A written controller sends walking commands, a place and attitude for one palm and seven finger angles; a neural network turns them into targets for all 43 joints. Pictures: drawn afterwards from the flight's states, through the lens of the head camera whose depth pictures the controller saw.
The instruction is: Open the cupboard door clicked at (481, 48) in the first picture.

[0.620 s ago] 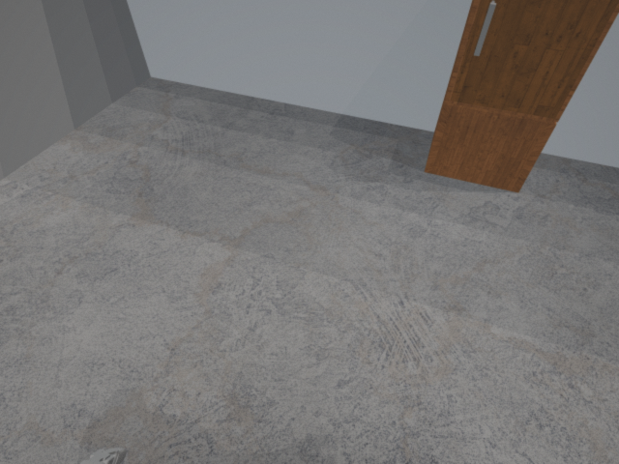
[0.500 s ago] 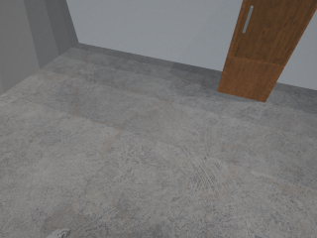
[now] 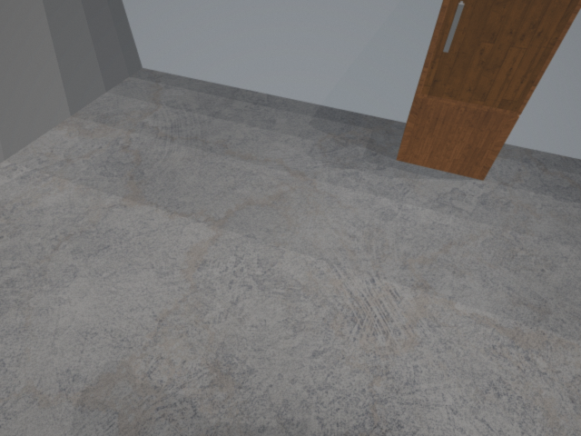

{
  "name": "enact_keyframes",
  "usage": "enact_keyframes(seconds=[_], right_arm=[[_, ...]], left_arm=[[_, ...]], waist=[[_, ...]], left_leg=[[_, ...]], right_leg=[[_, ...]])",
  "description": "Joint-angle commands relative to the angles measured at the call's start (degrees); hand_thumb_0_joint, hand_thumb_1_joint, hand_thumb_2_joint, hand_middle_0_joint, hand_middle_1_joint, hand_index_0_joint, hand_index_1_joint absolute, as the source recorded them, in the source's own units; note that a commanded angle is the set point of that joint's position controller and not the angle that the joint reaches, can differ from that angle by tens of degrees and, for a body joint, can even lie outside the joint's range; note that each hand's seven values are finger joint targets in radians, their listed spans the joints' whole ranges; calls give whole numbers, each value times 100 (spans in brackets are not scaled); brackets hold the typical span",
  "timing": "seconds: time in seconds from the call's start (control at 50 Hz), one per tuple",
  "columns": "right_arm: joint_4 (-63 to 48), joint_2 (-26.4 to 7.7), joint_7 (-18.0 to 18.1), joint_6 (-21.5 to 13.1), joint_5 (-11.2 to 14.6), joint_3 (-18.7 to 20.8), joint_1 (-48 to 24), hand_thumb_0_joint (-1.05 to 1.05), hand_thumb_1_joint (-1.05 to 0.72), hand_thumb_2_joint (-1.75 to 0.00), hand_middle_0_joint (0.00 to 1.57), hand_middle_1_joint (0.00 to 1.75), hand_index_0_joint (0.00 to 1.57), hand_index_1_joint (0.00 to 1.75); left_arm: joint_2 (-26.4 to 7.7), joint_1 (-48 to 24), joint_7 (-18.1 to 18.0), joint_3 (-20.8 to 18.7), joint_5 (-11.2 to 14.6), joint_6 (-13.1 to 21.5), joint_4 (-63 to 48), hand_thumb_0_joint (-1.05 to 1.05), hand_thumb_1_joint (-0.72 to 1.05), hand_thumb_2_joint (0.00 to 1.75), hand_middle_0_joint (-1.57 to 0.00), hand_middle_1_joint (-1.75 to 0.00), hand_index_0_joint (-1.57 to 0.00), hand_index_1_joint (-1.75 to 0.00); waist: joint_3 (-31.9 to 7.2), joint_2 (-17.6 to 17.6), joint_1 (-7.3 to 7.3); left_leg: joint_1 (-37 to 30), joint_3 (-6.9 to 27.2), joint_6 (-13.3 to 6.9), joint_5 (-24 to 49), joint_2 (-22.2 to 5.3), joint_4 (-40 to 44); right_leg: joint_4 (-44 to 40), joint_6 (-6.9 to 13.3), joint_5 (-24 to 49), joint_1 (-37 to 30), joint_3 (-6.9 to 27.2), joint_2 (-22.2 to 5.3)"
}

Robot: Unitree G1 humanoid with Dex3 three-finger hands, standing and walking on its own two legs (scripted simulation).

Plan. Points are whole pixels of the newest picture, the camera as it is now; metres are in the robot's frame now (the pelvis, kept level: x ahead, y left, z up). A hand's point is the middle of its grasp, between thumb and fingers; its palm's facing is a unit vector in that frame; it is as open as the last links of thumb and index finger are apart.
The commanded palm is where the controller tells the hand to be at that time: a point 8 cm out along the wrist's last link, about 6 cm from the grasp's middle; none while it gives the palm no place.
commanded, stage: stand and wait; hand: left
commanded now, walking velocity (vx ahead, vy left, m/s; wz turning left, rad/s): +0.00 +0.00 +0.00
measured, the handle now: (453, 26) +1.60 -0.56 -0.04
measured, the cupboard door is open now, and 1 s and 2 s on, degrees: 0 0 0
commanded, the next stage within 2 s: look at it before walking up in 0.20 s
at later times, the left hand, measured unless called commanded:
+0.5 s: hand out of the picture +0.08 +0.25 -0.15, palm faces -0.03 -0.94 -0.33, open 7.4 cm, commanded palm none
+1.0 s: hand out of the picture +0.08 +0.25 -0.15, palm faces -0.03 -0.94 -0.34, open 7.4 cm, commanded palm none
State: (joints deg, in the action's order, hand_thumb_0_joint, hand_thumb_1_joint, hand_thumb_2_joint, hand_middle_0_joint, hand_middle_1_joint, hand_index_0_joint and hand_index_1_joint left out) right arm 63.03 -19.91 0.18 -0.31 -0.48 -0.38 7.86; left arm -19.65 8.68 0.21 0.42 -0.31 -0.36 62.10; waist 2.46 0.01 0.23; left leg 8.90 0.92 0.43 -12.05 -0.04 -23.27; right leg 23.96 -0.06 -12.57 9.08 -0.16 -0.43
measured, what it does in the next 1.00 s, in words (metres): stands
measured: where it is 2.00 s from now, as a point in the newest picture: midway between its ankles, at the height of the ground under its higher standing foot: outside the picture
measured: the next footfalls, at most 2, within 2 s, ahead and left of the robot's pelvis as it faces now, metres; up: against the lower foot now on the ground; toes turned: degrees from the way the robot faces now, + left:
left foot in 1.84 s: +0.34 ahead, +0.07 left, +0.00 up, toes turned -16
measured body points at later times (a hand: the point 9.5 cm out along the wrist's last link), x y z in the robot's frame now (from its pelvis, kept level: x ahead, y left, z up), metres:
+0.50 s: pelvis +0.00 +0.00 +0.00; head +0.00 +0.00 +0.45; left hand +0.08 +0.29 -0.13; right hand +0.08 -0.30 -0.13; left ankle +0.01 +0.13 -0.74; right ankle +0.01 -0.12 -0.74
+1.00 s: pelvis +0.01 +0.00 +0.00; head +0.02 +0.00 +0.45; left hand +0.09 +0.29 -0.13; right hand +0.10 -0.30 -0.13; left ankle +0.01 +0.13 -0.74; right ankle +0.01 -0.12 -0.74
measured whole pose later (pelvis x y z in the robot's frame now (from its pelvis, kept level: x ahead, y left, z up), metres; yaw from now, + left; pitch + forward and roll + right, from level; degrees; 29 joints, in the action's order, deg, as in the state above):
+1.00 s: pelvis +0.01 +0.00 +0.00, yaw +0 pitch -2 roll +0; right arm 63.5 -19.8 0.2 -0.7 -0.3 -0.7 5.8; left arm -19.6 7.3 0.2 0.6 -0.4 0.2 62.5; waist 2.4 -0.1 0.4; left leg 7.2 0.8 0.7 -11.5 -0.4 -20.6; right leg 21.6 0.1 -12.1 7.6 0.0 -0.1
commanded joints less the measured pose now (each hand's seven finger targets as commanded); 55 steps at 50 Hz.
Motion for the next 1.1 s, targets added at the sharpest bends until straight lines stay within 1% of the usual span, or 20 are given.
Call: enact_keyframes(seconds=[0.0,0.04,0.1,0.2,0.26,0.28,0.3,0.36,0.38,0.46,0.5,0.54,0.64,0.78,0.86,0.94,0.96,1.02,1.04,1.08], right_arm=[[-351,-1130,44,-149,-6,243,-412,0,-90,-90,20,30,20,30],[-331,-1130,40,-147,-10,250,-397,0,-90,-90,20,30,20,30],[-313,-1128,37,-150,-5,246,-357,0,-90,-90,20,30,20,30],[-284,-1140,34,-151,-12,241,-370,0,-90,-90,20,30,20,30],[-296,-1144,34,-158,-2,239,-375,0,-90,-90,20,30,20,30],[-286,-1137,33,-161,-1,238,-383,0,-90,-90,20,30,20,30],[-291,-1145,35,-160,-6,237,-390,0,-90,-90,20,30,20,30],[-294,-1139,34,-160,1,247,-375,0,-90,-90,20,30,20,30],[-290,-1141,34,-163,-4,246,-393,0,-90,-90,20,30,20,30],[-307,-1141,32,-152,3,244,-407,0,-90,-90,20,30,20,30],[-304,-1139,35,-161,-2,239,-405,0,-90,-90,20,30,20,30],[-305,-1146,39,-173,2,237,-422,0,-90,-90,20,30,20,30],[-310,-1153,40,-161,3,238,-452,0,-90,-90,20,30,20,30],[-305,-1152,50,-165,9,233,-467,0,-90,-90,20,30,20,30],[-303,-1145,49,-145,15,229,-485,0,-90,-90,20,30,20,30],[-295,-1159,52,-157,11,222,-494,0,-90,-90,20,30,20,30],[-299,-1159,51,-153,15,224,-478,0,-90,-90,20,30,20,30],[-292,-1167,65,-157,9,227,-496,0,-90,-90,20,30,20,30],[-317,-1133,78,-147,0,237,-439,0,-90,-90,20,30,20,30],[-312,-606,102,-65,-12,167,-145,0,-90,-90,20,30,20,30]], left_arm=[[-1185,-325,-78,-247,-20,174,-398,0,90,90,-20,-30,-20,-30],[-1188,-326,-76,-243,-23,174,-378,0,90,90,-20,-30,-20,-30],[-1201,-334,-79,-243,-25,185,-374,0,90,90,-20,-30,-20,-30],[-1190,-344,-76,-242,-31,175,-361,0,90,90,-20,-30,-20,-30],[-1184,-340,-79,-245,-34,173,-377,0,90,90,-20,-30,-20,-30],[-1180,-349,-79,-244,-36,173,-368,0,90,90,-20,-30,-20,-30],[-1177,-352,-75,-241,-35,172,-374,0,90,90,-20,-30,-20,-30],[-1177,-355,-79,-242,-39,180,-374,0,90,90,-20,-30,-20,-30],[-1172,-381,-79,-243,-37,176,-374,0,90,90,-20,-30,-20,-30],[-1187,-365,-78,-243,-41,185,-382,0,90,90,-20,-30,-20,-30],[-1176,-390,-76,-245,-40,180,-379,0,90,90,-20,-30,-20,-30],[-1176,-356,-75,-246,-36,185,-379,0,90,90,-20,-30,-20,-30],[-1178,-365,-73,-241,-35,189,-367,0,90,90,-20,-30,-20,-30],[-1199,-322,-87,-246,-31,208,-348,0,90,90,-20,-30,-20,-30],[-1204,-332,-89,-246,-34,206,-343,0,90,90,-20,-30,-20,-30],[-1206,-355,-85,-240,-30,198,-343,0,90,90,-20,-30,-20,-30],[-1207,-339,-88,-246,-34,202,-339,0,90,90,-20,-30,-20,-30],[-1220,-371,-78,-254,-34,189,-355,0,90,90,-20,-30,-20,-30],[-1176,-366,-74,-265,-36,164,-397,0,90,90,-20,-30,-20,-30],[-704,-163,-101,-210,-36,28,-406,0,90,90,-20,-30,-20,-30]], waist=[[-351,38,2],[-297,51,-8],[-352,118,-12],[-276,42,-9],[-323,-19,0],[-326,39,1],[-292,11,0],[-390,41,-12],[-354,-25,-6],[-331,86,-9],[-357,3,-13],[-434,-9,-6],[-394,44,-5],[-573,28,-11],[-428,73,-1],[-432,-16,-7],[-480,47,-3],[-402,32,-1],[-419,50,-15],[-441,81,-49]], left_leg=[[68,539,-221,404,-597,443],[75,543,-218,388,-594,453],[57,537,-210,454,-603,442],[93,566,-209,375,-604,504],[72,585,-218,465,-625,509],[78,589,-221,443,-628,529],[84,585,-217,415,-621,536],[-6,575,-215,554,-633,506],[10,575,-212,532,-634,533],[-7,564,-209,561,-624,507],[-7,568,-207,587,-637,539],[-65,555,-209,707,-642,516],[-105,542,-201,730,-638,517],[-272,495,-191,1112,-658,443],[-209,494,-180,974,-651,491],[-241,488,-180,1007,-664,537],[-251,500,-182,1040,-666,518],[-279,448,-170,954,-679,530],[-325,385,-162,1010,-695,431],[-291,159,-74,1073,-720,185]], right_leg=[[-549,196,147,6,623,-659],[-577,200,99,61,650,-655],[-571,200,177,19,645,-665],[-585,192,50,82,644,-648],[-551,186,189,25,610,-633],[-555,176,171,15,601,-639],[-572,180,135,49,623,-636],[-546,179,290,15,600,-634],[-542,174,278,20,595,-630],[-581,179,325,31,610,-645],[-554,177,360,1,601,-637],[-539,174,506,-64,592,-644],[-568,176,551,-35,595,-653],[-506,191,1079,-194,581,-685],[-574,188,959,-155,585,-677],[-578,179,965,-186,577,-669],[-573,181,992,-209,576,-666],[-603,185,955,-131,619,-656],[-537,199,1120,-63,668,-640],[-279,148,1436,66,717,-620]])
